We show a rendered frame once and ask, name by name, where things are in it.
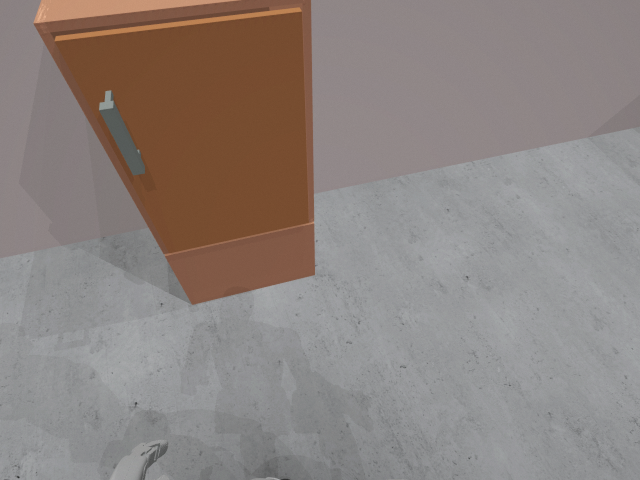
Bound cupboard door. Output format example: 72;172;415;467
55;7;309;253

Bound left robot hand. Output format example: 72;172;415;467
109;440;170;480

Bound handle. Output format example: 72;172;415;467
99;90;145;176

